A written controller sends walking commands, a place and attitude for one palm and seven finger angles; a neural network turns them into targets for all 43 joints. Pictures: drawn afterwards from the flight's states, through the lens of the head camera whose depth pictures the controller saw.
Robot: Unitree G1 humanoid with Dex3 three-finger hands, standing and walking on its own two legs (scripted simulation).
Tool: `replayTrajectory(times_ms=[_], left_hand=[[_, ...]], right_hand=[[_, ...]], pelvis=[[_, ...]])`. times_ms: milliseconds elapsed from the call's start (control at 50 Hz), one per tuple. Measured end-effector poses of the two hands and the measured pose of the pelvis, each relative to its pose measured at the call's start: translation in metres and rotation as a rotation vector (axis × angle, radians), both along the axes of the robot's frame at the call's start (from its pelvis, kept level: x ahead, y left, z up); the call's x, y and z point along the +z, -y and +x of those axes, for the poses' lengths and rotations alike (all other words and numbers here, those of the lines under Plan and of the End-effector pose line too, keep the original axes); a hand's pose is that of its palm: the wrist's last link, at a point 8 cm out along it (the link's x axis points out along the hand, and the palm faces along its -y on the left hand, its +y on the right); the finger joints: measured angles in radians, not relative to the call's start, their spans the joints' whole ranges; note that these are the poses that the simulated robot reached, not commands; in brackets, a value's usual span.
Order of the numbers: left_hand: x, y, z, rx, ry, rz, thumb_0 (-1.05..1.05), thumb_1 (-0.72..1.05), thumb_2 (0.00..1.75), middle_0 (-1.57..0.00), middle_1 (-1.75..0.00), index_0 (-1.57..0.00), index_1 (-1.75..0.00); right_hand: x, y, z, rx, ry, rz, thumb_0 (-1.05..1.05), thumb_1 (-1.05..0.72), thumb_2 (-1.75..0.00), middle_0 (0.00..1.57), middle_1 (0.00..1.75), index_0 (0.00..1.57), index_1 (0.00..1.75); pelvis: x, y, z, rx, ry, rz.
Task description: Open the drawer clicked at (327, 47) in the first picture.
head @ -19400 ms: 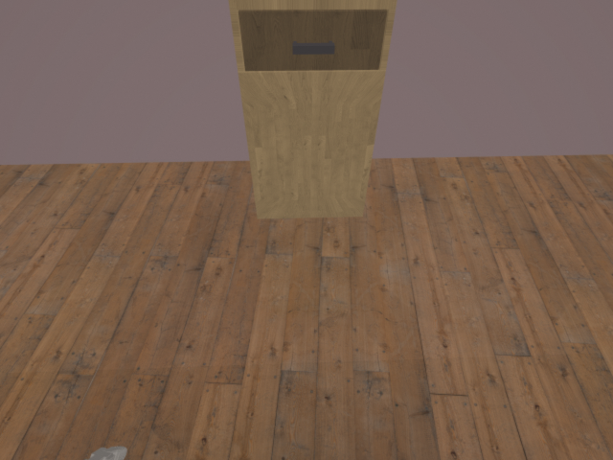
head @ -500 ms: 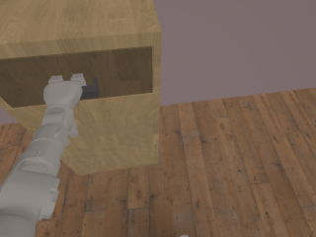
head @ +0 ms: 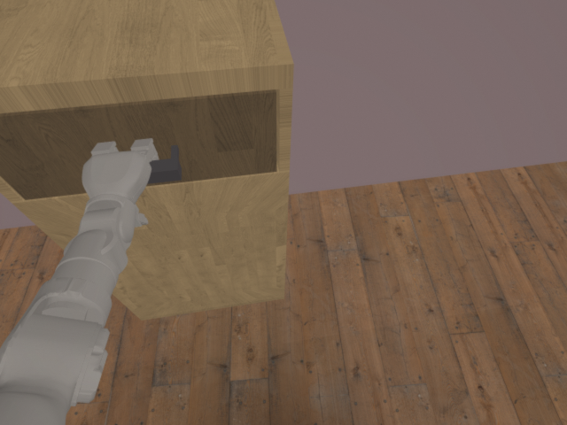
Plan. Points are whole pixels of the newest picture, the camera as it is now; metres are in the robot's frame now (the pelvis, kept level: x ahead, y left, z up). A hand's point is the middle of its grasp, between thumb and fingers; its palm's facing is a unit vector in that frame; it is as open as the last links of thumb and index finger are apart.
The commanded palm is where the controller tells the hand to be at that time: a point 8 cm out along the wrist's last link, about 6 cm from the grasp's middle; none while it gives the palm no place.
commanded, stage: close the thumb around the handle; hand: left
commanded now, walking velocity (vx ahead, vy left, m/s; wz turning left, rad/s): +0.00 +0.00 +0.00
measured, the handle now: (138, 163) +0.50 +0.23 +0.05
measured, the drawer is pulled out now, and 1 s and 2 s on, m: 0.00 0.05 0.18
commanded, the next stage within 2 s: pull the drawer open in 0.36 s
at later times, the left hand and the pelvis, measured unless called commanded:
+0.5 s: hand (132, 196) +0.46 +0.23 +0.03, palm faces -0.03 -0.02 -1.00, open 5.7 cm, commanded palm +0.42 +0.23 +0.08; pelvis +0.00 +0.00 +0.00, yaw +0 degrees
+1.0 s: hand (130, 221) +0.41 +0.23 +0.03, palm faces +0.00 -0.04 -1.00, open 5.6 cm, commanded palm +0.37 +0.23 +0.08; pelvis +0.02 +0.01 +0.01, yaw +0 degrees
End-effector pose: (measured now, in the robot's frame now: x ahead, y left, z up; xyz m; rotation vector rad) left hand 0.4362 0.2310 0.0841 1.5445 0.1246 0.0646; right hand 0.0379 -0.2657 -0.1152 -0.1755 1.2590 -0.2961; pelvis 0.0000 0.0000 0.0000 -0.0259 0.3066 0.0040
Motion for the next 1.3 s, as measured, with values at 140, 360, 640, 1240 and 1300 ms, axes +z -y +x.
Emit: replayTrajectory(times_ms=[140, 360, 640, 1240, 1300], left_hand=[[0.000, 0.000, 0.000, -0.004, 0.005, 0.001, 0.00, 0.37, 0.67, -0.34, -1.29, -0.37, -1.30], [0.000, 0.000, 0.001, -0.002, 0.013, 0.003, 0.00, 0.70, 0.81, -0.36, -1.33, -0.39, -1.34], [0.000, 0.000, -0.005, -0.002, 0.009, -0.012, 0.01, 0.71, 0.79, -0.33, -1.34, -0.38, -1.35], [0.000, 0.010, -0.078, 0.009, 0.027, -0.022, 0.01, 0.70, 0.80, -0.32, -1.35, -0.41, -1.35], [0.000, 0.011, -0.085, 0.010, 0.026, -0.024, 0.01, 0.71, 0.80, -0.32, -1.35, -0.41, -1.35]], right_hand=[[0.000, -0.003, 0.002, 0.003, 0.001, 0.003, 0.01, -0.90, -0.90, 0.20, 0.30, 0.20, 0.30], [0.000, -0.004, 0.000, 0.006, -0.014, 0.002, 0.01, -0.90, -0.90, 0.20, 0.30, 0.20, 0.30], [0.003, -0.004, -0.002, -0.023, 0.002, 0.006, 0.01, -0.91, -0.90, 0.20, 0.30, 0.20, 0.30], [0.015, -0.017, 0.104, 0.122, 0.226, 0.059, 0.01, -0.91, -0.90, 0.20, 0.30, 0.20, 0.30], [0.016, -0.016, 0.108, 0.130, 0.237, 0.060, 0.01, -0.91, -0.90, 0.20, 0.30, 0.20, 0.30]], pelvis=[[0.000, -0.003, 0.001, 0.002, 0.001, -0.002], [0.000, -0.004, 0.001, 0.004, 0.001, -0.003], [0.003, -0.005, 0.004, -0.019, 0.011, -0.003], [0.009, 0.000, 0.014, 0.009, 0.097, 0.009], [0.010, 0.003, 0.014, 0.009, 0.104, 0.012]])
